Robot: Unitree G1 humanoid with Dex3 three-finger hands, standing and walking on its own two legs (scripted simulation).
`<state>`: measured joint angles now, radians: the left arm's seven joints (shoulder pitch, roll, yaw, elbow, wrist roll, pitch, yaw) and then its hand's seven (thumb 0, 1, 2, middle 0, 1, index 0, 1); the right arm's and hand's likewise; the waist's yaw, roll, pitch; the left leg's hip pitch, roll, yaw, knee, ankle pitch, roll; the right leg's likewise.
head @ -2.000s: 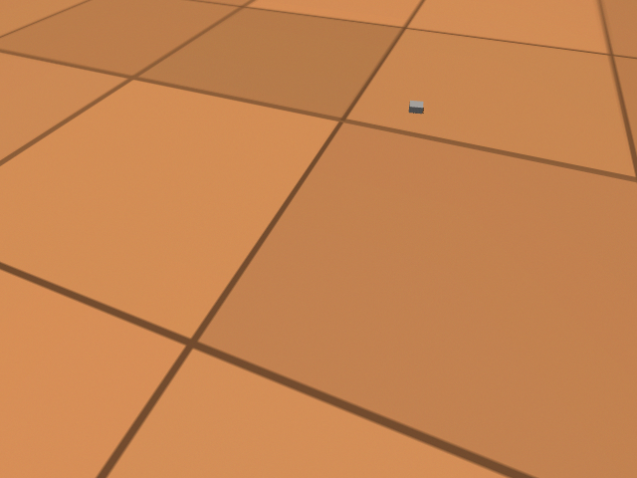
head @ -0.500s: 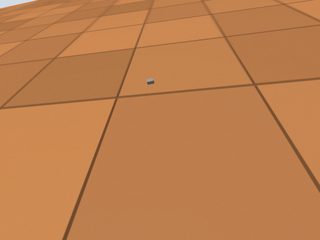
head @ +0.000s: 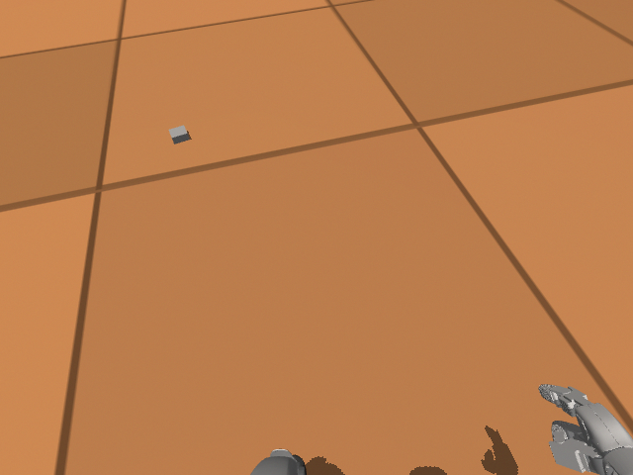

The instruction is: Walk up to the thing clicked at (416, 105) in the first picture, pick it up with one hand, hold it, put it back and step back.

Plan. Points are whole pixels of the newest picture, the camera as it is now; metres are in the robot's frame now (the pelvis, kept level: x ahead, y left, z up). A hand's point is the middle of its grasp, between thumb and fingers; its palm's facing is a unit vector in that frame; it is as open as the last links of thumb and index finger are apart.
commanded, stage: walk up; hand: left
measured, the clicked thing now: (179, 134) +1.72 +0.78 -0.72
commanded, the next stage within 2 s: none
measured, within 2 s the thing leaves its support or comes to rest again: neither
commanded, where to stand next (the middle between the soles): +1.33 +1.01 m, yaw -64 degrees
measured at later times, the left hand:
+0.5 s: hand (147, 244) +0.54 +0.36 -0.11, palm faces -0.26 -0.82 -0.51, open 7.4 cm
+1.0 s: hand (103, 157) +0.82 +0.56 -0.12, palm faces -0.44 -0.71 -0.56, open 7.4 cm
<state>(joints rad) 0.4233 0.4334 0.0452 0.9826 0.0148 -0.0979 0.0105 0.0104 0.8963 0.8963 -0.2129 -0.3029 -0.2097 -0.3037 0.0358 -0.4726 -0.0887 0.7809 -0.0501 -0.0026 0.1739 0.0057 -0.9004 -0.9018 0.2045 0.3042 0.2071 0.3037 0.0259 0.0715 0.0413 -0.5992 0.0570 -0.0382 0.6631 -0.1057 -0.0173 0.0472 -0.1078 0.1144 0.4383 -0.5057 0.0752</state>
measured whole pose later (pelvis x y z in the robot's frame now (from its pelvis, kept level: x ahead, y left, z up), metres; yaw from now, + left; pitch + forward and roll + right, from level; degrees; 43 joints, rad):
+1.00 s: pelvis +0.60 +0.30 +0.01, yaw -28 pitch +1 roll -1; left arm 0.28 0.51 0.07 0.97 0.00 -0.05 0.09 0.01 0.91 0.90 -0.20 -0.30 -0.20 -0.30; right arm 0.27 -0.39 -0.08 0.76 -0.07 0.03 0.09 0.00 -0.90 -0.90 0.21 0.30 0.21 0.30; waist -0.07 0.00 0.05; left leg -0.38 0.08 0.12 0.72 -0.36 0.01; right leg -0.62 -0.05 -0.05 1.17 -0.41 -0.05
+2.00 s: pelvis +0.94 +0.58 -0.01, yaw -46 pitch -3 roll -2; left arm 0.29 0.39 0.04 0.79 0.02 -0.06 0.12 0.00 0.90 0.90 -0.21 -0.30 -0.21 -0.30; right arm 0.28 -0.44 -0.09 0.68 -0.08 0.13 0.06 0.01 -0.90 -0.90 0.20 0.30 0.21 0.30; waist -0.04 0.15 0.14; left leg -0.59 0.01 -0.04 1.33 -0.50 0.00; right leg -0.46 -0.01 -0.10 0.79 -0.29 -0.06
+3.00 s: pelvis +1.22 +1.04 -0.04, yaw -59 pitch -4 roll +1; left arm 0.23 0.52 0.10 0.82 0.04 -0.03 0.11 0.00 0.90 0.90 -0.21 -0.30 -0.21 -0.30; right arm 0.18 -0.48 -0.13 0.66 -0.07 0.10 0.08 0.00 -0.90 -0.90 0.20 0.30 0.20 0.30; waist 0.03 0.03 0.19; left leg -0.41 0.06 -0.02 1.05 -0.58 -0.07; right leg -0.64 -0.17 0.23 0.96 -0.37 -0.02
